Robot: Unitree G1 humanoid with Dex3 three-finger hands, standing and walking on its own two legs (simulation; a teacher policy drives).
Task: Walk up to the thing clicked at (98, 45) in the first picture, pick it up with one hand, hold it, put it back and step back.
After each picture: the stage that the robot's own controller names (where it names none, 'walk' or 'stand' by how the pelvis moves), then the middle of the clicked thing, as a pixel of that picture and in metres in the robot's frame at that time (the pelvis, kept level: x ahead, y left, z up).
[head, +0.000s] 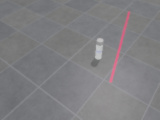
stand; (99, 49) +1.27 -0.17 -0.65
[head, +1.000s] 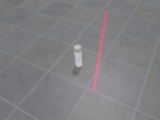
walk; (78, 56) +1.15 +0.12 -0.63
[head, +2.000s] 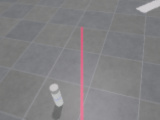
walk; (56, 95) +0.71 +0.29 -0.65
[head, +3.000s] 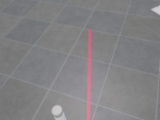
stand; (59, 116) +0.48 +0.23 -0.63
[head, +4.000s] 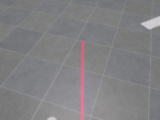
stand; out of the picture +0.46 +0.21 -0.66
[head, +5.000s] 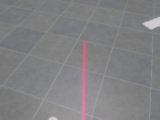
stand; out of the picture +0.45 +0.21 -0.66
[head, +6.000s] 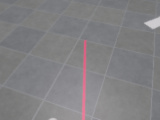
stand; out of the picture +0.44 +0.21 -0.66
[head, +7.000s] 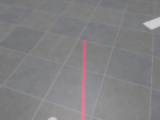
stand; out of the picture +0.45 +0.21 -0.66
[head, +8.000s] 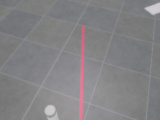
go down; (52, 116) +0.45 +0.21 -0.65
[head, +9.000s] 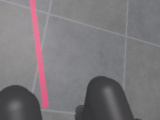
go down; out of the picture +0.50 +0.30 -0.23
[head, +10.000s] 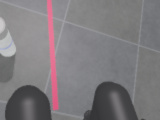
close in; (1, 39) +0.50 +0.29 -0.25
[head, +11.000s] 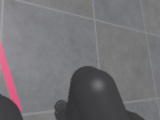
close in; out of the picture +0.48 +0.34 -0.16
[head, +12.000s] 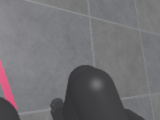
lift; out of the picture +0.47 +0.34 -0.16
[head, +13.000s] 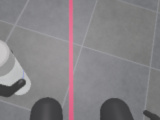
lift; (9, 73) +0.35 +0.23 -0.02
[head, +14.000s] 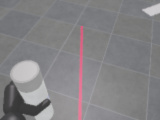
hold; (36, 95) +0.31 +0.16 +0.03
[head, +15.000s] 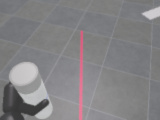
hold; (35, 95) +0.32 +0.16 +0.03
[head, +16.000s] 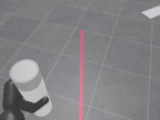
hold; (35, 92) +0.32 +0.17 +0.03
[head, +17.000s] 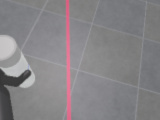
crouch; (16, 66) +0.41 +0.21 -0.03
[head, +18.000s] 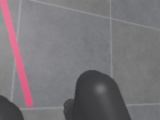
lower; out of the picture +0.50 +0.33 -0.13
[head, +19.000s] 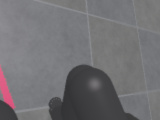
lower; out of the picture +0.46 +0.35 -0.17
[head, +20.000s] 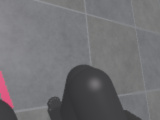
lower; out of the picture +0.46 +0.36 -0.17
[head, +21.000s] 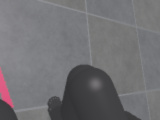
lower; out of the picture +0.46 +0.36 -0.17
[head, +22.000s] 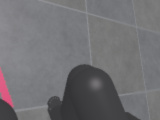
lower; out of the picture +0.46 +0.35 -0.17
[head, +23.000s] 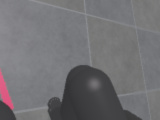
open; out of the picture +0.47 +0.35 -0.17
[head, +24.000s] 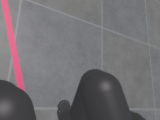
stand; out of the picture +0.48 +0.34 -0.19
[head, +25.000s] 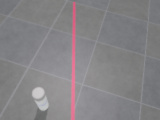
stand; (41, 99) +0.47 +0.22 -0.52
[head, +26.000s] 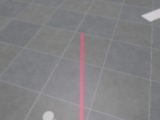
stand; out of the picture +0.46 +0.22 -0.60
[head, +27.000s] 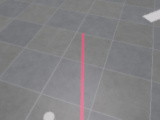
stand; out of the picture +0.45 +0.22 -0.60
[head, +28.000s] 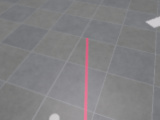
stand; out of the picture +0.46 +0.21 -0.65
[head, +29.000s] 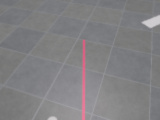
stand; out of the picture +0.46 +0.22 -0.66
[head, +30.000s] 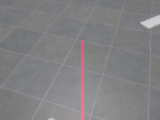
stand; out of the picture +0.45 +0.23 -0.66
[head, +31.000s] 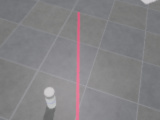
walk; (50, 98) +0.53 +0.18 -0.64
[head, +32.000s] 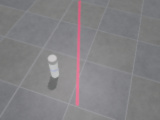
walk; (53, 66) +0.81 +0.25 -0.63
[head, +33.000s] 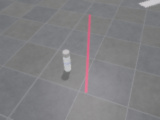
stand; (66, 61) +1.12 +0.21 -0.64
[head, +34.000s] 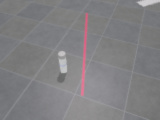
stand; (62, 62) +1.07 +0.21 -0.65
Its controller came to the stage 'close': yes
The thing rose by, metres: 0.67
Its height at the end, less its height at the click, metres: +0.00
